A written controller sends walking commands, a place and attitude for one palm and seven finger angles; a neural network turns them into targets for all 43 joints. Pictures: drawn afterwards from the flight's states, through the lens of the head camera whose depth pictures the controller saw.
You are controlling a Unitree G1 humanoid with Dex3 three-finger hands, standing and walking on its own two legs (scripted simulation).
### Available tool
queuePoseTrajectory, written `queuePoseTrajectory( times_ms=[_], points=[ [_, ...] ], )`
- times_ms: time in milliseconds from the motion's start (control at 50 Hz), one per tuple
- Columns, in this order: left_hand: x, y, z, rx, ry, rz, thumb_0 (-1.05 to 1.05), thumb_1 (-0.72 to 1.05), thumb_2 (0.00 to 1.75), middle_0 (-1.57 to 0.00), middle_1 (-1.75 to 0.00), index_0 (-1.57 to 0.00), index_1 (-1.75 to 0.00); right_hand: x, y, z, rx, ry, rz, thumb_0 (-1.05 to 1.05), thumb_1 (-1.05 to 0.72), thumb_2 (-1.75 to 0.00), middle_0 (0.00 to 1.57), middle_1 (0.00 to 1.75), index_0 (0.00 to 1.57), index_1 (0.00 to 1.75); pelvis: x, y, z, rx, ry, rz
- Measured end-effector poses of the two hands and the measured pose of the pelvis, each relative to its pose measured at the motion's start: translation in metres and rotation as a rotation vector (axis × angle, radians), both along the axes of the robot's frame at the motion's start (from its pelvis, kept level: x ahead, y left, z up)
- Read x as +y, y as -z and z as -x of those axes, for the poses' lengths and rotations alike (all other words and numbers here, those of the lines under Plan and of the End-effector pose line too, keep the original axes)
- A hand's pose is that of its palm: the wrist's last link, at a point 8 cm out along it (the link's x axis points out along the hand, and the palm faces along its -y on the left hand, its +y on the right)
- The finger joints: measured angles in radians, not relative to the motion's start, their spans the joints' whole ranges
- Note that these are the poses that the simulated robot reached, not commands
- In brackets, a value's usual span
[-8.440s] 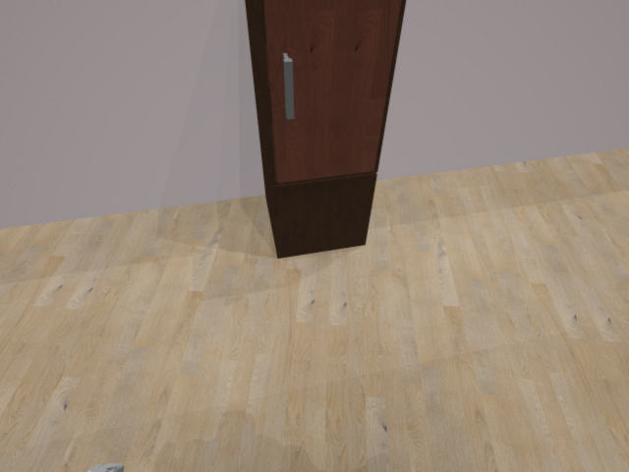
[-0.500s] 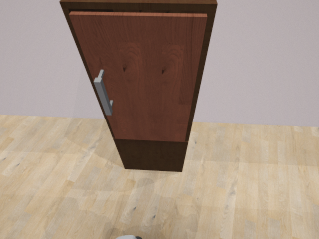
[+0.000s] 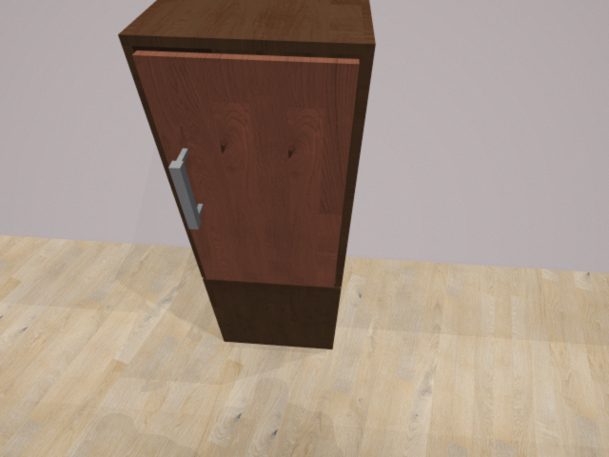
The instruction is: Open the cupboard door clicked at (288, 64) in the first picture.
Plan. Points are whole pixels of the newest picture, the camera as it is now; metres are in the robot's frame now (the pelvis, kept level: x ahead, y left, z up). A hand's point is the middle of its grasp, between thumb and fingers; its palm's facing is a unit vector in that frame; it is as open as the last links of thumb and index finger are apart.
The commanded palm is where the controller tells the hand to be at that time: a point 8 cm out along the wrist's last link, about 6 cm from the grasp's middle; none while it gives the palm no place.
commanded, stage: come to a stop and stand still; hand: left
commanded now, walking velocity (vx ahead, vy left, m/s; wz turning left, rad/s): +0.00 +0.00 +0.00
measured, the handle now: (189, 190) +0.57 +0.26 +0.00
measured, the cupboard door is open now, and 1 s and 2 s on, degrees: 0 0 0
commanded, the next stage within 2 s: look again from close up in 0.06 s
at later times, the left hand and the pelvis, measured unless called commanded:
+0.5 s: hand out of the picture +0.04 +0.23 -0.18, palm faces +0.04 -0.97 -0.23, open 7.4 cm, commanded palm none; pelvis +0.00 +0.04 -0.01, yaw +0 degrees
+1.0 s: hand out of the picture -0.04 +0.24 -0.18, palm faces +0.02 -0.99 -0.16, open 7.4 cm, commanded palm none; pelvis -0.02 +0.08 +0.00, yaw +0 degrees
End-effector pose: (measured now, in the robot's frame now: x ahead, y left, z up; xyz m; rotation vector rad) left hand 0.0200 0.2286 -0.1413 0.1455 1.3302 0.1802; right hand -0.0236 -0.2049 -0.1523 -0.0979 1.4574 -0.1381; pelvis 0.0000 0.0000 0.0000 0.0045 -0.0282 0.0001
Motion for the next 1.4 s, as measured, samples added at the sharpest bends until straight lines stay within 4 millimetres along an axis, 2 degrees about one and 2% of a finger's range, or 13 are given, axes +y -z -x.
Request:
queuePoseTrajectory(
  times_ms=[160, 240, 320, 420, 540, 660, 800, 980, 1080, 1220, 1400],
  points=[
    [-0.012, 0.003, 0.038, 0.093, -0.023, 0.034, 0.0, 0.92, 0.89, -0.19, -0.29, -0.2, -0.3, 0.007, -0.001, 0.013, 0.019, 0.01, -0.009, 0.01, -0.91, -0.9, 0.2, 0.3, 0.2, 0.3, 0.002, -0.001, 0.002, 0.004, 0.006, 0.002],
    [-0.007, 0.005, 0.044, 0.085, 0.008, 0.036, 0.0, 0.91, 0.89, -0.2, -0.29, -0.2, -0.3, 0.001, -0.001, 0.008, -0.019, -0.005, 0.012, 0.01, -0.9, -0.9, 0.2, 0.3, 0.2, 0.3, 0.008, 0.003, 0.005, 0.012, -0.007, 0.01],
    [0.01, 0.006, 0.035, 0.036, 0.001, 0.012, 0.01, 0.91, 0.89, -0.2, -0.3, -0.21, -0.3, -0.009, -0.003, -0.007, -0.081, -0.01, 0.066, 0.01, -0.9, -0.9, 0.2, 0.3, 0.2, 0.3, 0.018, 0.006, 0.002, 0.009, -0.012, 0.017],
    [0.036, 0.006, 0.011, -0.044, 0.012, -0.011, 0.01, 0.91, 0.89, -0.2, -0.29, -0.2, -0.3, -0.01, -0.011, -0.031, -0.168, -0.028, 0.112, 0.01, -0.91, -0.9, 0.2, 0.3, 0.2, 0.3, 0.031, 0.006, 0.001, -0.007, -0.005, 0.015],
    [0.059, 0.0, -0.011, -0.12, 0.033, -0.029, 0.0, 0.91, 0.89, -0.19, -0.29, -0.2, -0.3, 0.004, -0.019, -0.057, -0.247, -0.063, 0.115, 0.01, -0.91, -0.9, 0.2, 0.3, 0.2, 0.3, 0.045, 0.005, 0.005, -0.017, 0.0, 0.015],
    [0.069, -0.001, -0.01, -0.122, 0.044, -0.024, 0.0, 0.91, 0.89, -0.19, -0.29, -0.2, -0.3, 0.026, -0.02, -0.067, -0.277, -0.077, 0.085, 0.01, -0.91, -0.9, 0.2, 0.3, 0.2, 0.3, 0.057, 0.003, 0.009, -0.019, 0.005, 0.013],
    [0.068, 0.004, 0.016, -0.05, 0.037, 0.005, 0.0, 0.91, 0.89, -0.19, -0.29, -0.2, -0.3, 0.04, -0.018, -0.053, -0.238, -0.059, 0.074, 0.0, -0.92, -0.9, 0.2, 0.3, 0.2, 0.3, 0.068, 0.001, 0.013, -0.022, 0.01, 0.011],
    [0.06, 0.011, 0.062, 0.079, 0.011, 0.047, 0.0, 0.91, 0.89, -0.19, -0.29, -0.2, -0.3, 0.051, -0.014, -0.012, -0.114, -0.026, 0.066, 0.01, -0.91, -0.9, 0.2, 0.3, 0.2, 0.3, 0.075, 0.0, 0.017, -0.018, 0.009, 0.01],
    [0.056, 0.011, 0.079, 0.126, -0.005, 0.057, 0.0, 0.91, 0.89, -0.19, -0.29, -0.2, -0.3, 0.058, -0.012, 0.007, -0.059, -0.007, 0.054, 0.01, -0.91, -0.9, 0.2, 0.3, 0.2, 0.3, 0.076, 0.0, 0.018, -0.016, 0.007, 0.01],
    [0.051, 0.01, 0.085, 0.141, -0.015, 0.059, 0.0, 0.91, 0.89, -0.19, -0.29, -0.2, -0.3, 0.067, -0.008, 0.019, -0.031, 0.011, 0.031, 0.01, -0.91, -0.9, 0.2, 0.3, 0.2, 0.3, 0.076, 0.001, 0.019, -0.015, 0.008, 0.009],
    [0.043, 0.009, 0.075, 0.108, -0.014, 0.057, 0.0, 0.91, 0.89, -0.19, -0.29, -0.2, -0.3, 0.069, -0.005, 0.014, -0.049, 0.019, 0.009, 0.01, -0.9, -0.9, 0.2, 0.3, 0.2, 0.3, 0.071, 0.001, 0.019, -0.009, 0.011, 0.008]
  ],
)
